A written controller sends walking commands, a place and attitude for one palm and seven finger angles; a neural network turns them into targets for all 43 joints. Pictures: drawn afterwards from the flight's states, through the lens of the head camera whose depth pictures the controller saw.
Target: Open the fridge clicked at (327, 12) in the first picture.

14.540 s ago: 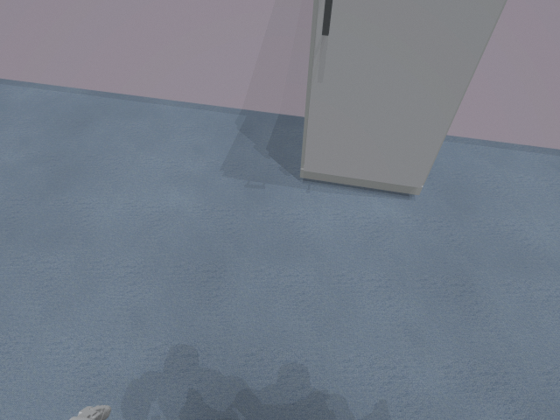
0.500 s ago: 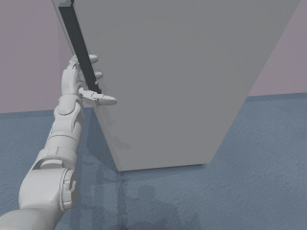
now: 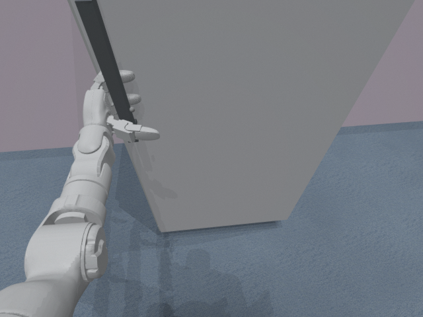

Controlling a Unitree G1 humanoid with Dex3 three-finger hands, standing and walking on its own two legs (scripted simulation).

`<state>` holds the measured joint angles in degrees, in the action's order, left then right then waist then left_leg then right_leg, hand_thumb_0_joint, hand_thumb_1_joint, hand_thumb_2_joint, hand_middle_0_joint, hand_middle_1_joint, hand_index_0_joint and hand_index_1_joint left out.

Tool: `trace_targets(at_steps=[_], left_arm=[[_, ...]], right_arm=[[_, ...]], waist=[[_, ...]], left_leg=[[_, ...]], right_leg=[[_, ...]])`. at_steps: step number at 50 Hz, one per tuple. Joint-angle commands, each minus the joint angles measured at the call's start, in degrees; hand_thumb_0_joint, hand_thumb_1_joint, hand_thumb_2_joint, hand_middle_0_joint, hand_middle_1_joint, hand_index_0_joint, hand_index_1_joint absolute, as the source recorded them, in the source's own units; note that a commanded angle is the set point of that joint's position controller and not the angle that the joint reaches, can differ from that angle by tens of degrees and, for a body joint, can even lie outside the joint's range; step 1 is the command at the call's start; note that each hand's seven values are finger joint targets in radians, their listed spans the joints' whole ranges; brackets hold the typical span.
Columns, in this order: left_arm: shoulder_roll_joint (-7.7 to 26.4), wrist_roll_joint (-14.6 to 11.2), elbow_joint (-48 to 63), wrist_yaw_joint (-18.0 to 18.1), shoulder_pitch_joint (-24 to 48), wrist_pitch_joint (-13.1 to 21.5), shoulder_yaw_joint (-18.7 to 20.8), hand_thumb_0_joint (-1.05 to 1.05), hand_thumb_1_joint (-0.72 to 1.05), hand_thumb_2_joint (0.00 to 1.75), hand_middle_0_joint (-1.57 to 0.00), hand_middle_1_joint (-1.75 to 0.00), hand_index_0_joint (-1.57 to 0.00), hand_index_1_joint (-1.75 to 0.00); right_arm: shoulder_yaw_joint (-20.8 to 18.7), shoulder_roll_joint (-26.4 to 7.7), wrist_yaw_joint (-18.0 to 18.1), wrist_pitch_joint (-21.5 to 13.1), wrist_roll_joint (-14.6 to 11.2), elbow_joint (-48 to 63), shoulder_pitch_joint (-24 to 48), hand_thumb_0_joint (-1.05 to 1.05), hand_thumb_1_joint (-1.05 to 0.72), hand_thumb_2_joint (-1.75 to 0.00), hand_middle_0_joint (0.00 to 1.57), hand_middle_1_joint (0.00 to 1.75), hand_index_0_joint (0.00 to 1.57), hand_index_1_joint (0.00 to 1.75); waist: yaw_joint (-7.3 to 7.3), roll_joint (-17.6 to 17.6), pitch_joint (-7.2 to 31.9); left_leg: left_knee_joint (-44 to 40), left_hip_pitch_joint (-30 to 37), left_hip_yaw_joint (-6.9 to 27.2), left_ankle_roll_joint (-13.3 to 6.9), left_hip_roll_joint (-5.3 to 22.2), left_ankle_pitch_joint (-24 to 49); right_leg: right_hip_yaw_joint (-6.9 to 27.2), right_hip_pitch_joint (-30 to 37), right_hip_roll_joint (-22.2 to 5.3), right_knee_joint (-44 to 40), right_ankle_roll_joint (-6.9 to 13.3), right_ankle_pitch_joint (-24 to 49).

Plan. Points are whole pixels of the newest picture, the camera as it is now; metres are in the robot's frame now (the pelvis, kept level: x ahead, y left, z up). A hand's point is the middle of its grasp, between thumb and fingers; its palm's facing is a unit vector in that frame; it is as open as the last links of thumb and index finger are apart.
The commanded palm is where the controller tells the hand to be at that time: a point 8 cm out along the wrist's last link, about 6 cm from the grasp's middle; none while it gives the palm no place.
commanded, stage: grip the handle and tug to test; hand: left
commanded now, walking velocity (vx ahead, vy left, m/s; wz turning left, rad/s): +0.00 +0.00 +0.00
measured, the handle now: (116, 78) +0.51 +0.18 +0.18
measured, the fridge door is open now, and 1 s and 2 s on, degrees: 0 0 1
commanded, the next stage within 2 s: pull the door a little, standing still in 1.46 s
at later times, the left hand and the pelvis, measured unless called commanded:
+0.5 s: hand (131, 109) +0.47 +0.15 +0.14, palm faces +0.09 -1.00 +0.00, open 9.2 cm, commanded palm +0.44 +0.20 +0.14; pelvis +0.00 +0.00 +0.00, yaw +0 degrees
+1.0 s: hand (133, 109) +0.47 +0.15 +0.13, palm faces +0.10 -1.00 +0.00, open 5.2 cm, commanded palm +0.44 +0.19 +0.14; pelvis +0.01 +0.00 +0.00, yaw +0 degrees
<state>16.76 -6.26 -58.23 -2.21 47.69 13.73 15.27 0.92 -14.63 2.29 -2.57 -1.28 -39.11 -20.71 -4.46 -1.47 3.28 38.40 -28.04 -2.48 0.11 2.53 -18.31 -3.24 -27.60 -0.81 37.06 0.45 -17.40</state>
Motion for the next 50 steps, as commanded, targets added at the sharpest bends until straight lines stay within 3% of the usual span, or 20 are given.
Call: trace_targets(at_steps=[1, 5, 7, 10, 12, 16, 18, 20, 25, 30, 32, 33, 34, 36, 38, 43, 45, 47, 48, 50], left_arm=[[10.1, -0.23, 14.2, -0.01, 28.37, 2.93, 0.42, 0.0, -0.5, 0.3, -0.3, -1.2, -0.3, -1.2], [11.63, -0.29, 15.86, 0.36, 25.67, 2.83, 2.29, 0.0, -0.36, 0.36, -0.32, -1.22, -0.32, -1.22], [8.6, -0.58, 16.3, 0.18, 26.03, 2.26, -0.02, 0.0, -0.27, 0.4, -0.32, -1.23, -0.32, -1.23], [9.34, -0.34, 16.29, 0.54, 27.97, 1.97, 0.07, 0.0, -0.13, 0.46, -0.34, -1.25, -0.34, -1.25], [11.06, -0.2, 16.12, 0.77, 27.0, 1.89, 1.49, 0.0, -0.03, 0.5, -0.35, -1.27, -0.35, -1.27], [9.1, -0.17, 16.68, 0.82, 27.68, 2.4, 0.02, 0.0, 0.15, 0.58, -0.37, -1.29, -0.37, -1.29], [11.24, -0.19, 15.22, 0.8, 26.29, 2.18, 1.87, 0.0, 0.25, 0.62, -0.38, -1.31, -0.38, -1.31], [9.84, -0.13, 16.04, 0.45, 27.57, 2.11, 0.36, 0.0, 0.34, 0.66, -0.39, -1.32, -0.39, -1.32], [11.42, -0.47, 15.86, 0.3, 27.51, 2.15, 1.8, 0.0, 0.57, 0.76, -0.42, -1.35, -0.42, -1.35], [9.49, -0.61, 16.91, 0.09, 26.99, 2.06, 0.24, 0.0, 0.81, 0.86, -0.44, -1.39, -0.44, -1.39], [10.05, -0.58, 14.61, 0.08, 27.43, 1.49, 0.59, 0.0, 0.9, 0.9, -0.45, -1.4, -0.45, -1.4], [10.77, -0.34, 14.24, 0.25, 28.11, 1.59, 0.88, 0.0, 0.9, 0.9, -0.45, -1.4, -0.45, -1.4], [10.61, -0.28, 15.47, 0.4, 29.63, 1.81, 0.68, 0.0, 0.9, 0.9, -0.45, -1.4, -0.45, -1.4], [7.64, -0.16, 16.07, 0.43, 29.43, 2.0, -1.68, 0.0, 0.9, 0.9, -0.45, -1.4, -0.45, -1.4], [10.04, -0.2, 14.67, 0.85, 29.18, 2.42, 0.35, 0.0, 0.9, 0.9, -0.45, -1.4, -0.45, -1.4], [8.45, 0.3, 14.57, 1.02, 29.83, 2.68, -1.11, 0.0, 0.9, 0.9, -0.45, -1.4, -0.45, -1.4], [10.34, 0.33, 15.75, 0.96, 29.72, 3.11, 0.41, 0.0, 0.9, 0.9, -0.45, -1.4, -0.45, -1.4], [9.75, 0.09, 14.76, 0.65, 28.71, 2.74, 0.16, 0.0, 0.9, 0.9, -0.45, -1.4, -0.45, -1.4], [11.01, 0.08, 13.61, 0.59, 28.71, 2.75, 0.99, 0.0, 0.9, 0.9, -0.45, -1.4, -0.45, -1.4], [11.85, 0.11, 15.31, 0.4, 28.59, 3.16, 1.76, 0.0, 0.9, 0.9, -0.45, -1.4, -0.45, -1.4]], right_arm=[[-2.86, -8.08, 0.47, -1.76, -0.26, 5.73, -2.35, 0.0, -0.9, -0.9, 0.2, 0.3, 0.2, 0.3], [-3.03, -8.16, 0.5, -1.71, -0.17, 6.08, -2.24, 0.0, -0.9, -0.9, 0.2, 0.3, 0.2, 0.3], [-2.99, -7.86, 0.35, -1.84, -0.26, 6.09, -1.95, 0.0, -0.9, -0.9, 0.2, 0.3, 0.2, 0.3], [-2.9, -8.03, 0.48, -1.67, -0.25, 5.82, -1.88, 0.0, -0.9, -0.9, 0.2, 0.3, 0.2, 0.3], [-2.87, -8.06, 0.58, -1.63, -0.2, 5.8, -1.96, 0.0, -0.9, -0.9, 0.2, 0.3, 0.2, 0.3], [-2.9, -7.86, 0.5, -1.79, -0.11, 5.82, -1.79, 0.0, -0.9, -0.9, 0.2, 0.3, 0.2, 0.3], [-2.93, -8.22, 0.64, -1.6, -0.04, 5.74, -2.18, 0.0, -0.9, -0.9, 0.2, 0.3, 0.2, 0.3], [-2.86, -7.88, 0.66, -1.5, -0.2, 5.87, -1.5, 0.0, -0.9, -0.9, 0.2, 0.3, 0.2, 0.3], [-2.95, -8.12, 0.73, -1.38, -0.15, 5.91, -1.79, 0.0, -0.9, -0.9, 0.2, 0.3, 0.2, 0.3], [-2.92, -7.85, 0.55, -1.41, -0.22, 6.21, -1.54, 0.0, -0.9, -0.9, 0.2, 0.3, 0.2, 0.3], [-2.83, -8.08, 0.7, -1.24, -0.27, 5.74, -1.81, 0.0, -0.9, -0.9, 0.2, 0.3, 0.2, 0.3], [-2.9, -8.3, 0.88, -1.09, -0.19, 5.63, -2.03, 0.0, -0.9, -0.9, 0.2, 0.3, 0.2, 0.3], [-2.83, -8.03, 0.85, -1.2, -0.16, 5.74, -1.79, 0.0, -0.9, -0.9, 0.2, 0.3, 0.2, 0.3], [-2.81, -7.66, 0.64, -1.35, -0.18, 5.73, -1.7, 0.0, -0.9, -0.9, 0.2, 0.3, 0.2, 0.3], [-2.97, -8.14, 0.73, -1.29, 0.04, 5.24, -2.53, 0.0, -0.9, -0.9, 0.2, 0.3, 0.2, 0.3], [-2.87, -7.92, 0.54, -1.33, 0.14, 5.14, -2.52, 0.0, -0.9, -0.9, 0.2, 0.3, 0.2, 0.3], [-3.13, -8.04, 0.51, -1.34, 0.1, 5.19, -2.6, 0.0, -0.9, -0.9, 0.2, 0.3, 0.2, 0.3], [-2.89, -7.82, 0.51, -1.43, 0.0, 5.32, -2.24, 0.0, -0.9, -0.9, 0.2, 0.3, 0.2, 0.3], [-2.82, -8.11, 0.58, -1.23, 0.07, 5.11, -2.73, 0.0, -0.9, -0.9, 0.2, 0.3, 0.2, 0.3], [-3.01, -8.0, 0.66, -1.24, -0.01, 5.5, -2.26, 0.0, -0.9, -0.9, 0.2, 0.3, 0.2, 0.3]], waist=[[-0.94, 0.23, 19.72], [0.39, 0.61, 21.38], [-0.34, 0.45, 20.1], [-0.89, 0.03, 18.72], [-0.23, 0.11, 19.39], [-0.64, 0.44, 20.02], [-0.29, 1.54, 19.97], [-0.79, -0.24, 19.98], [-0.53, 1.73, 20.34], [-0.51, -0.48, 20.5], [-1.03, 1.86, 18.73], [-1.2, 2.41, 18.69], [-1.06, -0.03, 19.57], [-1.31, -1.83, 20.56], [-1.23, 1.6, 20.44], [-1.59, 0.47, 19.69], [-1.05, 0.6, 21.96], [-1.02, -0.08, 20.66], [-1.14, 1.94, 19.85], [-0.6, 0.28, 21.25]], left_leg=[[-4.31, 10.51, 2.11, -1.81, -2.4, 12.82], [-4.61, 10.91, 2.19, -1.68, -2.32, 13.98], [-4.39, 11.3, 1.95, -1.78, -2.32, 14.05], [-4.68, 10.91, 2.16, -1.77, -2.32, 12.77], [-4.72, 10.6, 2.13, -1.72, -2.33, 12.86], [-4.47, 11.74, 2.25, -1.69, -2.27, 13.96], [-4.26, 10.91, 2.15, -1.83, -2.35, 14.36], [-4.28, 11.29, 1.84, -1.78, -2.34, 14.05], [-4.19, 10.58, 1.99, -1.92, -2.43, 13.7], [-3.94, 11.48, 2.02, -1.76, -2.42, 15.02], [-4.23, 10.16, 2.27, -1.81, -2.37, 12.95], [-4.21, 9.98, 2.16, -1.95, -2.39, 12.77], [-4.19, 10.51, 2.1, -1.89, -2.5, 13.53], [-3.76, 12.55, 2.41, -1.64, -2.41, 15.1], [-3.77, 11.32, 2.59, -1.81, -2.34, 14.76], [-3.69, 11.16, 2.41, -1.83, -2.43, 14.26], [-3.6, 11.69, 2.46, -1.85, -2.44, 14.77], [-3.58, 11.1, 2.04, -1.89, -2.49, 14.43], [-3.75, 10.03, 2.23, -2.05, -2.57, 13.67], [-3.85, 10.44, 1.96, -1.98, -2.58, 13.67]], right_leg=[[1.03, 7.59, 2.2, -4.36, 0.73, 16.67], [0.85, 9.31, 2.27, -4.05, 0.93, 17.36], [0.83, 8.32, 2.31, -4.46, 0.81, 17.62], [0.88, 7.53, 2.23, -4.68, 0.78, 16.24], [0.94, 8.31, 2.2, -4.55, 0.9, 16.4], [0.81, 7.93, 2.26, -4.35, 0.84, 17.21], [0.93, 8.82, 2.26, -4.32, 0.84, 17.8], [1.09, 8.26, 2.12, -4.38, 0.74, 17.9], [1.2, 9.17, 2.13, -4.43, 0.68, 18.11], [1.07, 8.64, 2.19, -4.21, 0.77, 18.91], [0.87, 8.03, 2.16, -4.59, 0.69, 17.17], [1.03, 8.18, 2.12, -4.73, 0.6, 16.89], [1.19, 8.17, 2.0, -4.47, 0.64, 17.57], [0.86, 7.02, 2.16, -4.03, 0.88, 18.05], [0.85, 8.01, 2.22, -4.18, 0.74, 17.9], [0.87, 7.19, 2.19, -4.19, 0.67, 17.7], [1.09, 8.23, 2.22, -3.86, 0.7, 18.44], [1.19, 8.21, 2.18, -4.18, 0.7, 18.73], [1.16, 8.68, 2.15, -4.43, 0.61, 18.17], [1.38, 9.21, 2.14, -4.18, 0.68, 18.31]])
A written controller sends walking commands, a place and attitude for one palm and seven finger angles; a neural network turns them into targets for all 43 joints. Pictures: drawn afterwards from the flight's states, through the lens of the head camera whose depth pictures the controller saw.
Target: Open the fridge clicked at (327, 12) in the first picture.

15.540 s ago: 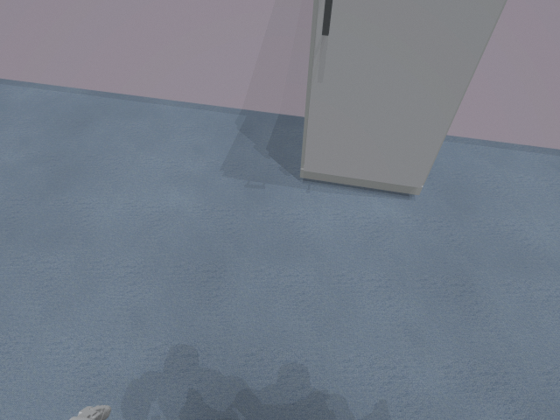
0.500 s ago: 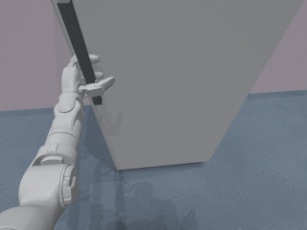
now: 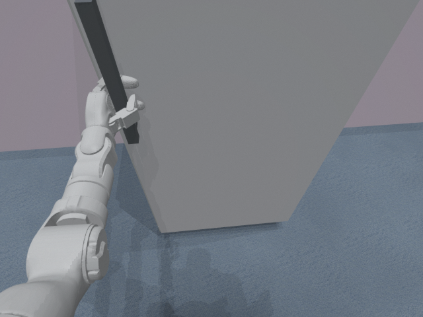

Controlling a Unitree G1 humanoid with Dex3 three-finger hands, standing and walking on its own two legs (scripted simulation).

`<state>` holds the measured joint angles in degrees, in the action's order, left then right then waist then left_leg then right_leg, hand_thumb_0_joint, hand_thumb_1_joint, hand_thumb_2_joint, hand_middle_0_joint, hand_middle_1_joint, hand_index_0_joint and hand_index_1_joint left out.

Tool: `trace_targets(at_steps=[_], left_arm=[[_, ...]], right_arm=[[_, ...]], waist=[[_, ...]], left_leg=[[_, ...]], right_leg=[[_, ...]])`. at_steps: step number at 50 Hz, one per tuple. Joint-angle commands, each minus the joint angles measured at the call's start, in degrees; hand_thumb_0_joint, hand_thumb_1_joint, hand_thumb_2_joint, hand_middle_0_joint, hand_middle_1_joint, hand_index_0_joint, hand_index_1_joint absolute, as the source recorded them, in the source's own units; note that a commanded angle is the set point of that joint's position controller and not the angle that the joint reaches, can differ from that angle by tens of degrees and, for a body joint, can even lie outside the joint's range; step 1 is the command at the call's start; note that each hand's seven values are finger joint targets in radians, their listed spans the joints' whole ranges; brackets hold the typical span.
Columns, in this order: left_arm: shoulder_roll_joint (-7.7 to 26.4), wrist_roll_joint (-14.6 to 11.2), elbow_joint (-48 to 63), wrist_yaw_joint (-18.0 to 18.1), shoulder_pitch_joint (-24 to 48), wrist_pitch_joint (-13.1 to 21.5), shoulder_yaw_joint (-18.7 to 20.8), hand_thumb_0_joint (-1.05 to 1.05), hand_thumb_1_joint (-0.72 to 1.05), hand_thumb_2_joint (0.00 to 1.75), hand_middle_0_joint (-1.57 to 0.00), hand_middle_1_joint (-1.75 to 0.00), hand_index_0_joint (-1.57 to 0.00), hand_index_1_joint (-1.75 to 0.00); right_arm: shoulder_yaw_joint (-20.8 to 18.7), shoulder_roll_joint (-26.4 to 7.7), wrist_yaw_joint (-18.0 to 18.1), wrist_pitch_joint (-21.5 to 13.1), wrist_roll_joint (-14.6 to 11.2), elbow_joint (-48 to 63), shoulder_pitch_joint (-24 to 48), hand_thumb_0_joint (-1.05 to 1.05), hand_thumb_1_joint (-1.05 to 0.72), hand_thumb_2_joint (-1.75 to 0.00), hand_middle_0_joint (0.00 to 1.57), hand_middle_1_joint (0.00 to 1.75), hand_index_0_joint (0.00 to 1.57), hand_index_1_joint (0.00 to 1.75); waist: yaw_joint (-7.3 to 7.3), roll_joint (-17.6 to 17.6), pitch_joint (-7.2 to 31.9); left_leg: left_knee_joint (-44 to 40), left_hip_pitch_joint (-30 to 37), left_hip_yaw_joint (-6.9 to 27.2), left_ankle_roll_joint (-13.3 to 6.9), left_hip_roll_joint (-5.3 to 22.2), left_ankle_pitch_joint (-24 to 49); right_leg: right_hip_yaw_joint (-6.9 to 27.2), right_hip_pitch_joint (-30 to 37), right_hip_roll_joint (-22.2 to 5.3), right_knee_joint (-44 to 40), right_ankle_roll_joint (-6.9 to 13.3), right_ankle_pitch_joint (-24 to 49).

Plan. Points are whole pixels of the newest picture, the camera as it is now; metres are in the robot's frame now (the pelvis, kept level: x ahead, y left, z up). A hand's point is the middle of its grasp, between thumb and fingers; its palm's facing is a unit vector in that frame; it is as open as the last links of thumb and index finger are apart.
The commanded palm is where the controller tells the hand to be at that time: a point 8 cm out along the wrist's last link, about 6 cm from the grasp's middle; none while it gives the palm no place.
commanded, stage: grip the handle and tug to test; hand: left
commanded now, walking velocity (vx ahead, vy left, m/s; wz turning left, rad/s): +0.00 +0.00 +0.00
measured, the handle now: (116, 80) +0.51 +0.18 +0.18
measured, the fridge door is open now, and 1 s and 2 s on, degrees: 0 1 11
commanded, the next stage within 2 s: pull the door a little, standing still in 0.46 s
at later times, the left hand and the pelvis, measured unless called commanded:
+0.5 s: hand (133, 113) +0.46 +0.15 +0.14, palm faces +0.08 -1.00 +0.02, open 5.6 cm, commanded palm +0.40 +0.20 +0.14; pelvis +0.04 +0.00 +0.01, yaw -3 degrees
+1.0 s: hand (131, 117) +0.45 +0.15 +0.14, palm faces +0.09 -1.00 -0.01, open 6.0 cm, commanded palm +0.37 +0.19 +0.14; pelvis +0.09 +0.01 +0.02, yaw -4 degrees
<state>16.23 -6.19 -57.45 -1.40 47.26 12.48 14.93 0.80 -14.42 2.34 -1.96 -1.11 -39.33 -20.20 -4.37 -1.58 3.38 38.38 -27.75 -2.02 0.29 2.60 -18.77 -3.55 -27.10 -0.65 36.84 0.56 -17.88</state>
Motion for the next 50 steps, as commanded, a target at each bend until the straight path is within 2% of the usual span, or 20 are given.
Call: trace_targets(at_steps=[1, 4, 8, 14, 15, 17, 18, 19, 21, 23, 26, 28, 30, 31, 33, 37, 42, 45, 46, 50], left_arm=[[11.31, -0.08, 14.55, -0.53, 28.29, 4.25, 1.33, 0.0, 0.9, 0.9, -0.45, -1.4, -0.45, -1.4], [11.41, -0.67, 17.43, -0.69, 25.51, 4.55, 1.92, 0.0, 0.9, 0.9, -0.45, -1.4, -0.45, -1.4], [7.31, -1.31, 21.69, -0.73, 20.15, 3.69, -0.82, 0.0, 0.9, 0.9, -0.45, -1.4, -0.45, -1.4], [9.68, -2.33, 29.13, -0.88, 11.02, 0.97, 2.31, 0.0, 0.9, 0.9, -0.45, -1.4, -0.45, -1.4], [10.26, -2.45, 31.51, -0.94, 8.5, 0.51, 3.25, 0.0, 0.9, 0.9, -0.45, -1.4, -0.45, -1.4], [7.87, -3.07, 33.92, -1.39, 4.09, -1.08, 2.05, 0.0, 0.9, 0.9, -0.45, -1.4, -0.45, -1.4], [9.22, -3.08, 36.11, -1.34, 2.38, -1.34, 2.91, 0.0, 0.9, 0.9, -0.45, -1.4, -0.45, -1.4], [7.92, -3.13, 37.85, -1.37, 0.51, -2.12, 2.2, 0.0, 0.9, 0.9, -0.45, -1.4, -0.45, -1.4], [7.74, -3.33, 41.74, -1.26, -3.13, -3.49, 2.32, 0.0, 0.9, 0.9, -0.45, -1.4, -0.45, -1.4], [5.84, -3.37, 45.41, -1.01, -5.34, -4.82, 0.83, 0.0, 0.9, 0.9, -0.45, -1.4, -0.45, -1.4], [6.56, -3.34, 47.77, -0.53, -7.83, -7.13, 1.92, 0.0, 0.9, 0.9, -0.45, -1.4, -0.45, -1.4], [6.16, -3.2, 49.25, -0.4, -9.41, -8.46, 1.67, 0.0, 0.9, 0.9, -0.45, -1.4, -0.45, -1.4], [2.29, -2.89, 49.59, 0.26, -0.85, -9.77, -2.88, 0.0, 0.9, 0.9, -0.45, -1.4, -0.45, -1.4], [3.59, -2.41, 47.82, 0.96, 2.47, -10.39, -2.12, 0.0, 0.9, 0.9, -0.45, -1.4, -0.45, -1.4], [2.54, -2.0, 48.42, 1.55, -0.16, -11.11, -2.14, 0.0, 0.9, 0.9, -0.45, -1.4, -0.45, -1.4], [0.13, -2.16, 52.56, 1.12, -6.77, -11.6, -3.79, 0.0, 0.9, 0.9, -0.45, -1.4, -0.45, -1.4], [-0.98, -2.82, 59.39, 0.28, -15.04, -10.52, -4.89, 0.0, 0.9, 0.9, -0.45, -1.4, -0.45, -1.4], [-1.05, -3.36, 64.65, -0.15, -23.4, -10.43, -4.8, 0.0, 0.9, 0.9, -0.45, -1.4, -0.45, -1.4], [-1.14, -3.37, 68.03, -0.31, -25.63, -10.66, -5.13, 0.0, 0.9, 0.9, -0.45, -1.4, -0.45, -1.4], [-1.68, -4.05, 79.56, -0.44, -39.61, -13.4, -5.32, 0.0, 0.9, 0.9, -0.45, -1.4, -0.45, -1.4]], right_arm=[[-2.76, -8.05, 0.58, -1.88, -0.21, 5.92, -2.51, 0.0, -0.9, -0.9, 0.2, 0.3, 0.2, 0.3], [-2.87, -8.03, 0.4, -1.95, -0.24, 6.63, -2.28, 0.0, -0.9, -0.9, 0.2, 0.3, 0.2, 0.3], [-3.13, -7.82, -0.04, -2.21, -0.51, 7.71, -1.32, 0.0, -0.9, -0.9, 0.2, 0.3, 0.2, 0.3], [-3.38, -7.89, -0.03, -1.78, -0.77, 9.04, 0.24, 0.0, -0.9, -0.9, 0.2, 0.3, 0.2, 0.3], [-3.48, -7.79, -0.09, -1.65, -0.63, 9.53, 0.45, 0.0, -0.9, -0.9, 0.2, 0.3, 0.2, 0.3], [-3.4, -7.37, -0.18, -1.6, -0.88, 10.23, 1.37, 0.0, -0.9, -0.9, 0.2, 0.3, 0.2, 0.3], [-3.48, -7.54, -0.14, -1.41, -0.89, 10.49, 1.52, 0.0, -0.9, -0.9, 0.2, 0.3, 0.2, 0.3], [-3.36, -7.15, -0.26, -1.38, -1.0, 10.98, 2.12, 0.0, -0.9, -0.9, 0.2, 0.3, 0.2, 0.3], [-3.46, -7.01, -0.45, -1.24, -0.99, 11.45, 2.51, 0.0, -0.9, -0.9, 0.2, 0.3, 0.2, 0.3], [-3.44, -6.78, -0.52, -1.13, -0.97, 12.08, 3.05, 0.0, -0.9, -0.9, 0.2, 0.3, 0.2, 0.3], [-3.53, -6.68, -0.42, -0.74, -0.89, 12.13, 3.68, 0.0, -0.9, -0.9, 0.2, 0.3, 0.2, 0.3], [-3.39, -6.57, -0.23, -0.31, -0.83, 12.48, 4.37, 0.0, -0.9, -0.9, 0.2, 0.3, 0.2, 0.3], [-3.17, -6.21, 0.05, -0.14, -0.85, 11.39, 4.3, 0.0, -0.9, -0.9, 0.2, 0.3, 0.2, 0.3], [-3.29, -6.45, 0.37, 0.15, -0.73, 10.44, 4.02, 0.0, -0.9, -0.9, 0.2, 0.3, 0.2, 0.3], [-3.34, -6.21, 0.52, 0.38, -0.27, 10.82, 4.11, 0.0, -0.9, -0.9, 0.2, 0.3, 0.2, 0.3], [-3.23, -5.52, 0.13, 0.35, -0.04, 11.78, 5.09, 0.0, -0.9, -0.9, 0.2, 0.3, 0.2, 0.3], [-2.57, -5.03, -0.34, -0.21, -0.23, 13.9, 8.6, 0.0, -0.9, -0.9, 0.2, 0.3, 0.2, 0.3], [-2.25, -4.7, -0.67, -0.38, -0.24, 15.31, 10.12, 0.0, -0.9, -0.9, 0.2, 0.3, 0.2, 0.3], [-2.17, -4.47, -0.9, -0.38, -0.19, 15.72, 10.58, 0.0, -0.9, -0.9, 0.2, 0.3, 0.2, 0.3], [-1.95, -3.81, -1.5, -0.07, -0.09, 17.85, 12.42, 0.0, -0.9, -0.9, 0.2, 0.3, 0.2, 0.3]], waist=[[-0.69, -0.31, 20.93], [0.44, -0.91, 23.14], [0.95, -0.52, 22.86], [3.05, 0.49, 23.26], [4.06, 0.14, 24.78], [4.31, 0.89, 23.45], [5.06, 0.25, 23.93], [5.24, -0.96, 23.64], [5.82, 0.21, 23.56], [5.94, -1.26, 24.14], [5.8, 1.26, 22.63], [6.1, -0.71, 22.2], [3.1, -0.14, 19.68], [2.37, 0.37, 18.96], [3.41, -0.46, 20.84], [4.93, -0.47, 24.18], [6.35, 0.57, 21.04], [7.34, 0.87, 19.65], [7.59, -0.72, 19.97], [8.51, -1.14, 18.61]], left_leg=[[-3.81, 10.45, 1.36, -2.12, -2.66, 14.66], [-3.75, 11.42, 1.29, -2.01, -2.64, 16.73], [-3.81, 12.99, 1.24, -1.92, -2.35, 19.85], [-4.72, 13.15, -0.03, -2.15, -2.2, 24.15], [-4.79, 13.58, -0.31, -2.11, -2.28, 26.17], [-5.08, 14.14, -0.67, -2.1, -2.09, 28.86], [-5.04, 14.29, -0.65, -2.08, -2.04, 31.14], [-5.22, 15.05, -0.94, -2.08, -1.94, 32.6], [-5.42, 16.01, -0.88, -2.03, -1.66, 36.1], [-5.45, 17.81, -0.86, -1.95, -1.58, 39.51], [-6.3, 18.0, -0.92, -1.9, -1.42, 38.64], [-6.34, 18.56, -1.17, -1.8, -1.53, 39.95], [-6.11, 19.83, -0.38, -1.78, -1.33, 39.22], [-5.9, 19.98, -0.07, -1.74, -1.35, 37.89], [-5.63, 21.29, 0.0, -1.76, -1.62, 40.43], [-5.45, 23.38, 0.13, -1.45, -1.45, 46.73], [-7.72, 22.71, 0.38, -1.37, -1.34, 40.56], [-8.28, 22.38, 0.25, -1.45, -1.13, 42.99], [-8.29, 22.97, 0.21, -1.31, -1.05, 44.7], [-8.46, 22.6, -0.34, -1.2, -0.98, 46.93]], right_leg=[[1.62, 8.59, 2.0, -3.94, 0.62, 19.34], [1.56, 10.27, 2.05, -3.54, 0.75, 21.13], [1.02, 10.98, 2.33, -3.54, 0.91, 23.03], [1.25, 15.87, 2.19, -3.8, 0.84, 28.96], [1.35, 17.79, 2.09, -3.5, 0.88, 31.19], [1.05, 18.6, 2.08, -3.78, 0.82, 33.5], [1.1, 19.89, 1.91, -3.64, 0.93, 34.62], [1.14, 19.92, 1.87, -3.71, 0.82, 35.83], [0.99, 21.09, 1.79, -3.82, 0.7, 38.36], [0.9, 21.77, 1.62, -4.06, 0.72, 39.7], [0.8, 22.15, 1.69, -4.83, 0.5, 40.45], [0.89, 22.96, 1.41, -5.04, 0.7, 41.45], [0.47, 19.41, 1.7, -5.81, 0.34, 39.86], [0.48, 18.03, 1.83, -6.0, 0.31, 38.42], [0.47, 19.02, 1.72, -5.78, 0.51, 39.33], [0.17, 21.69, 1.27, -4.99, 0.51, 44.34], [0.08, 22.91, 1.16, -6.41, 0.81, 39.09], [0.07, 25.09, 0.89, -6.46, 0.95, 41.73], [0.11, 25.6, 0.7, -6.36, 1.0, 42.89], [-0.39, 27.56, 0.18, -6.44, 0.83, 47.02]])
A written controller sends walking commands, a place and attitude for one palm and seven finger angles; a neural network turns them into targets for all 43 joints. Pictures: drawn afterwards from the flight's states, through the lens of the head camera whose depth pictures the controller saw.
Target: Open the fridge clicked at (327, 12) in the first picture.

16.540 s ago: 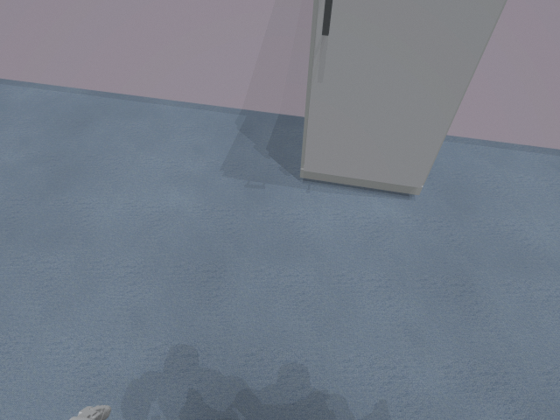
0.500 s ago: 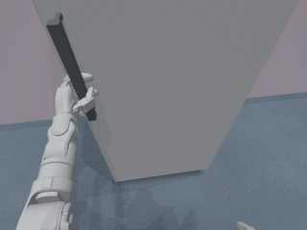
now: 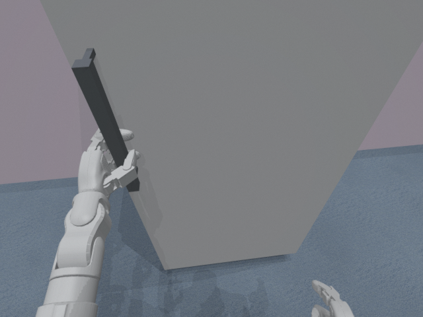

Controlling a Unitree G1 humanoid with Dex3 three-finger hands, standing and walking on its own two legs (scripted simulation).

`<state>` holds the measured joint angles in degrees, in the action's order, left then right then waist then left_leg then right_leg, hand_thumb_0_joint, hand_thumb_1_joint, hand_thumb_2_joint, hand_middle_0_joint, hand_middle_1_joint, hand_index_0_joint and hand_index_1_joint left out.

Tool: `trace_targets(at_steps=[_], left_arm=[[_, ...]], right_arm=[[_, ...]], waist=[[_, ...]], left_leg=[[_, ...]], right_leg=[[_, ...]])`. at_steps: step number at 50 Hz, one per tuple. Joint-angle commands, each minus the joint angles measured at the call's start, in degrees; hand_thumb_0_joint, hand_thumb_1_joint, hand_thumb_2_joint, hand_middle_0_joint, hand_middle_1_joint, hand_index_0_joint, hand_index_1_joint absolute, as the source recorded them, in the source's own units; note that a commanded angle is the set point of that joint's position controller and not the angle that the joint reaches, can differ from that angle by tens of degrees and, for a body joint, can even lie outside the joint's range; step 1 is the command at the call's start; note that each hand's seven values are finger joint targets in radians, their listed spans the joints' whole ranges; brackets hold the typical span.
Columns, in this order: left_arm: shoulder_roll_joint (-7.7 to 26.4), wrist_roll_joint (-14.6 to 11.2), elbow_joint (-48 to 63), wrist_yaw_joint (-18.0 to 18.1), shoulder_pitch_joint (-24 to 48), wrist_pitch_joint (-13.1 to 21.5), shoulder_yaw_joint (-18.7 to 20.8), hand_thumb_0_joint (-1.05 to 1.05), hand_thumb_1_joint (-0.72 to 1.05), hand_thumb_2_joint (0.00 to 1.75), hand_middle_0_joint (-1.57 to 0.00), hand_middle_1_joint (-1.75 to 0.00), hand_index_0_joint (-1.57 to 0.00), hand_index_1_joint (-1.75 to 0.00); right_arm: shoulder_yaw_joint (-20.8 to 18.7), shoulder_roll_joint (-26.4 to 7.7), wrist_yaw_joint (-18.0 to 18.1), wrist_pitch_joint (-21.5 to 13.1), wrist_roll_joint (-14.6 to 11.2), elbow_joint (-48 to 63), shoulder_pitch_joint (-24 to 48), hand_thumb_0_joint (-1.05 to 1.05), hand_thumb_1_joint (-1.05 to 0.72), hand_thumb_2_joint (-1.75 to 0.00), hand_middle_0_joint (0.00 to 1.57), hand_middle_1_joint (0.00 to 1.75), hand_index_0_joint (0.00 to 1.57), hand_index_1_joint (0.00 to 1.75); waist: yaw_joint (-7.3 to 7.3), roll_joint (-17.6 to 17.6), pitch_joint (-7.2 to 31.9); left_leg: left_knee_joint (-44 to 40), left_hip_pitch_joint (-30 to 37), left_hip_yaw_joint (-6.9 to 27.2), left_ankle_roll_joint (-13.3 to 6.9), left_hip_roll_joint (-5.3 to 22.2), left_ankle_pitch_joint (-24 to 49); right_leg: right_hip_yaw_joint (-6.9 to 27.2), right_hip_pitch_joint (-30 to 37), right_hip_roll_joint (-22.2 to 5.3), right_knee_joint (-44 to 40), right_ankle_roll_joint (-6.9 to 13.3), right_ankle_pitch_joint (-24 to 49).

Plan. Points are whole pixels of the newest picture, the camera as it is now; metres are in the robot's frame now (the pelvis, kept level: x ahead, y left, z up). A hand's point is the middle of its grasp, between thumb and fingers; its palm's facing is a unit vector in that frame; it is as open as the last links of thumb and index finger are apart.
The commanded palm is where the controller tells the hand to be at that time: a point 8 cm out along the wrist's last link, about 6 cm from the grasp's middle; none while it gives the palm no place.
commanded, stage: walk backward, drawing the door open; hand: left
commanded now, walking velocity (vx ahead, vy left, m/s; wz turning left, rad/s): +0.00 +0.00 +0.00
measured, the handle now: (115, 132) +0.40 +0.20 +0.16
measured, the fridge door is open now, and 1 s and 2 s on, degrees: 1 11 56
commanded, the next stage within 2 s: none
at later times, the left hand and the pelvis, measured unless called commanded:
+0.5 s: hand (127, 181) +0.32 +0.16 +0.12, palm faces +0.19 -0.94 -0.29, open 6.4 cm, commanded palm +0.28 +0.20 +0.12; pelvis +0.11 -0.01 +0.02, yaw +7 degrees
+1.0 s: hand (143, 208) +0.27 +0.13 +0.11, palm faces +0.59 -0.76 -0.27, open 6.5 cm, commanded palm +0.21 +0.15 +0.12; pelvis +0.12 -0.14 -0.01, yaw +22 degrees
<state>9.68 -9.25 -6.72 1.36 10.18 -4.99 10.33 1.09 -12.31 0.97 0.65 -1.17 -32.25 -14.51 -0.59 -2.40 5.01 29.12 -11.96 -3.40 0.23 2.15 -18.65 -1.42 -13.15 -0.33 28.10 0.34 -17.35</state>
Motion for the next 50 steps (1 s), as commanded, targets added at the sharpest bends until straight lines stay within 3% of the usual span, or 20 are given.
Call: trace_targets(at_steps=[1, 5, 6, 7, 13, 14, 15, 16, 21, 23, 24, 30, 32, 34, 36, 37, 40, 44, 47, 50], left_arm=[[4.21, -1.39, 31.41, -3.16, -7.05, 3.18, -0.89, 0.0, 0.9, 0.9, -0.45, -1.4, -0.45, -1.4], [4.48, -1.74, 46.7, -2.2, -20.47, 2.05, -0.96, 0.0, 0.9, 0.9, -0.45, -1.4, -0.45, -1.4], [22.31, 5.53, 38.47, 2.14, 2.94, 6.37, 6.88, 0.0, 0.9, 0.9, -0.45, -1.4, -0.45, -1.4], [13.21, 5.56, 29.89, 2.97, -8.17, 7.24, 3.42, 0.0, 0.9, 0.9, -0.45, -1.4, -0.45, -1.4], [8.81, 5.5, 42.4, 3.75, -18.81, 12.05, -2.56, 0.0, 0.9, 0.9, -0.45, -1.4, -0.45, -1.4], [7.35, 4.78, 45.74, 3.77, -18.67, 12.07, -3.97, 0.0, 0.9, 0.9, -0.45, -1.4, -0.45, -1.4], [5.7, 4.64, 48.87, 3.57, -18.54, 12.04, -6.73, 0.0, 0.9, 0.9, -0.45, -1.4, -0.45, -1.4], [4.6, 7.17, 49.8, 3.81, -18.38, 12.12, -8.36, 0.0, 0.9, 0.9, -0.45, -1.4, -0.45, -1.4], [7.23, 6.54, 52.49, 4.33, -28.59, 11.2, -4.91, 0.0, 0.9, 0.9, -0.45, -1.4, -0.45, -1.4], [12.45, 6.41, 54.59, 4.82, -33.32, 12.37, -0.61, 0.0, 0.9, 0.9, -0.45, -1.4, -0.45, -1.4], [14.86, 6.5, 53.86, 5.85, -34.69, 12.7, 2.18, 0.0, 0.9, 0.9, -0.45, -1.4, -0.45, -1.4], [4.92, 7.75, 46.96, 4.42, -31.3, 15.63, -3.94, 0.0, 0.9, 0.9, -0.45, -1.4, -0.45, -1.4], [5.79, 8.65, 49.62, 4.09, -29.57, 14.78, -4.54, 0.0, 0.9, 0.9, -0.45, -1.4, -0.45, -1.4], [4.71, 9.58, 52.27, 3.88, -26.86, 13.63, -7.81, 0.0, 0.9, 0.9, -0.45, -1.4, -0.45, -1.4], [5.23, 9.35, 52.22, 5.51, -31.9, 15.37, -7.58, 0.0, 0.9, 0.9, -0.45, -1.4, -0.45, -1.4], [8.57, 10.3, 53.89, 6.81, -30.72, 15.3, -5.83, 0.0, 0.9, 0.9, -0.45, -1.4, -0.45, -1.4], [10.61, 9.76, 54.09, 7.77, -30.23, 14.37, -0.1, 0.0, 0.9, 0.9, -0.45, -1.4, -0.45, -1.4], [8.53, 8.53, 50.75, 7.67, -27.96, 14.21, -2.33, 0.0, 0.9, 0.9, -0.45, -1.4, -0.45, -1.4], [14.62, 8.43, 50.66, 7.23, -25.05, 15.89, 2.45, 0.0, 0.9, 0.9, -0.45, -1.4, -0.45, -1.4], [13.49, 8.8, 46.33, 7.43, -26.4, 14.46, 3.77, 0.0, 0.9, 0.9, -0.45, -1.4, -0.45, -1.4]], right_arm=[[-2.09, -5.74, -0.23, -2.66, 0.08, 11.21, 7.11, 0.0, -0.9, -0.9, 0.2, 0.3, 0.2, 0.3], [-1.9, -5.22, -0.5, -2.86, 0.31, 12.67, 8.32, 0.0, -0.9, -0.9, 0.2, 0.3, 0.2, 0.3], [-1.51, -9.09, 1.68, -2.44, 1.0, 9.55, 7.52, 0.0, -0.9, -0.9, 0.2, 0.3, 0.2, 0.3], [-1.86, -7.08, 2.29, -2.38, 2.12, 8.51, 6.76, 0.0, -0.9, -0.9, 0.2, 0.3, 0.2, 0.3], [-2.08, -6.51, 4.3, -3.32, 1.97, 10.93, 7.81, 0.0, -0.9, -0.9, 0.2, 0.3, 0.2, 0.3], [-2.44, -6.49, 4.35, -3.73, 2.1, 10.76, 6.53, 0.0, -0.9, -0.9, 0.2, 0.3, 0.2, 0.3], [-3.1, -6.66, 3.29, -3.61, 2.92, 10.66, 5.31, 0.0, -0.9, -0.9, 0.2, 0.3, 0.2, 0.3], [-3.76, -6.33, 1.28, -3.34, 4.23, 9.78, 4.35, 0.0, -0.9, -0.9, 0.2, 0.3, 0.2, 0.3], [-2.76, -2.76, 0.64, -4.51, 1.8, 11.88, 6.2, 0.0, -0.9, -0.9, 0.2, 0.3, 0.2, 0.3], [-1.54, -3.13, 3.04, -6.36, 0.6, 14.74, 11.05, 0.0, -0.9, -0.9, 0.2, 0.3, 0.2, 0.3], [-0.4, -2.57, 4.67, -7.97, 1.2, 16.9, 11.78, 0.0, -0.9, -0.9, 0.2, 0.3, 0.2, 0.3], [-0.82, -1.63, 3.3, -5.43, 2.44, 9.69, 7.04, 0.0, -0.9, -0.9, 0.2, 0.3, 0.2, 0.3], [-1.89, -0.99, 3.33, -5.21, 1.67, 8.7, 7.6, 0.0, -0.9, -0.9, 0.2, 0.3, 0.2, 0.3], [-2.38, -2.37, 3.91, -5.2, 2.52, 9.44, 11.32, 0.0, -0.9, -0.9, 0.2, 0.3, 0.2, 0.3], [-1.45, -4.1, 3.2, -5.1, 3.83, 11.96, 12.48, 0.0, -0.9, -0.9, 0.2, 0.3, 0.2, 0.3], [-2.08, -3.33, 2.96, -5.13, 3.27, 11.67, 13.6, 0.0, -0.9, -0.9, 0.2, 0.3, 0.2, 0.3], [-1.49, -2.45, 3.63, -6.08, 3.28, 10.83, 17.1, 0.0, -0.9, -0.9, 0.2, 0.3, 0.2, 0.3], [-2.15, -3.64, 3.75, -9.41, 2.83, 8.57, 11.75, 0.0, -0.9, -0.9, 0.2, 0.3, 0.2, 0.3], [-1.92, -1.23, 4.08, -8.47, 2.7, 5.99, 8.33, 0.0, -0.9, -0.9, 0.2, 0.3, 0.2, 0.3], [-1.89, -1.22, 4.59, -9.41, 2.88, 5.17, 9.93, 0.0, -0.9, -0.9, 0.2, 0.3, 0.2, 0.3]], waist=[[4.96, 0.88, 16.46], [5.06, -0.2, 12.96], [-0.62, -1.11, 7.94], [0.13, 2.17, 6.91], [1.89, 2.85, 6.53], [-0.58, -2.53, 7.33], [-2.34, -14.82, 5.63], [-3.31, -22.07, 3.92], [-0.35, -6.25, 4.81], [4.03, 2.3, 7.23], [5.42, 8.02, 7.6], [-0.7, 12.38, 7.44], [-1.37, 20.63, 3.28], [-3.31, 11.0, 0.6], [1.56, -16.78, 8.27], [1.07, -10.58, 6.38], [1.0, -12.25, -3.73], [1.56, -11.92, 1.26], [-0.78, 6.74, 3.91], [0.84, 8.86, 3.75]], left_leg=[[0.4, 6.13, 1.18, -1.07, -0.56, 45.78], [-0.64, 5.27, 1.33, -0.79, -0.24, 44.37], [3.71, 1.35, 2.54, -1.85, -0.08, 41.33], [6.13, -1.35, 3.35, -1.38, -0.32, 37.72], [-1.81, -14.0, 2.58, 1.01, -3.28, 35.59], [-11.06, 1.44, 3.96, 0.42, -0.7, 59.38], [-9.86, 29.2, 11.38, -1.08, 3.58, 97.54], [-3.67, 42.53, 16.49, -0.3, 6.97, 106.14], [10.96, 23.92, 11.23, 3.86, 1.52, 77.12], [23.73, -13.55, 8.86, 4.31, -5.77, 13.57], [33.39, -19.16, 7.97, 1.05, -8.53, -14.3], [36.15, -11.27, -1.59, 1.68, -2.83, -4.23], [22.55, 1.99, -11.52, 1.93, -5.62, -3.54], [0.55, 15.38, -8.55, 0.02, -2.5, 6.97], [-16.1, 5.05, 28.59, -11.14, 23.2, 21.99], [-20.95, -5.88, 39.61, -15.41, 28.02, 8.07], [-23.04, -19.93, 29.58, -10.02, 17.83, -18.61], [-17.86, -13.4, 13.67, -1.47, 6.22, -11.24], [14.02, 4.89, 0.38, 3.86, -5.47, 3.53], [29.58, -13.24, 5.2, 1.68, -3.25, -8.34]], right_leg=[[-2.71, 14.12, -0.22, 2.16, 1.03, 46.58], [-3.08, 13.8, -0.46, 1.13, 1.28, 46.25], [0.9, 11.31, -4.13, 0.28, 1.55, 48.76], [-0.45, 12.58, -5.71, 1.73, 2.12, 53.22], [-4.65, 25.03, -5.04, 15.48, 2.4, 64.48], [-8.14, 12.79, 0.04, 23.29, -0.6, 54.86], [-9.02, -16.42, 7.3, 30.45, -2.48, 16.53], [-8.24, -32.1, 8.45, 31.86, -1.29, -11.21], [-7.43, -5.39, 6.94, -9.86, 2.78, 17.78], [3.44, 31.99, -8.28, -7.94, 8.57, 61.58], [9.67, 29.94, -18.59, -2.23, 9.93, 79.01], [-3.34, 6.97, -11.45, -3.89, -8.57, 58.71], [-11.21, -5.78, -5.45, -12.09, -22.52, 47.5], [-12.89, -13.41, -3.92, -0.99, -11.49, 34.21], [1.19, -9.7, -1.15, 41.5, -5.85, -14.6], [8.99, -6.13, 1.4, 50.05, -4.56, -17.18], [7.34, -3.7, 0.2, 34.84, -2.69, -13.04], [-4.34, 8.34, 6.15, 1.84, -1.07, -11.24], [9.07, -14.31, -10.34, -16.71, 5.2, -3.82], [10.47, -3.67, -16.99, -5.99, 9.59, 30.87]])
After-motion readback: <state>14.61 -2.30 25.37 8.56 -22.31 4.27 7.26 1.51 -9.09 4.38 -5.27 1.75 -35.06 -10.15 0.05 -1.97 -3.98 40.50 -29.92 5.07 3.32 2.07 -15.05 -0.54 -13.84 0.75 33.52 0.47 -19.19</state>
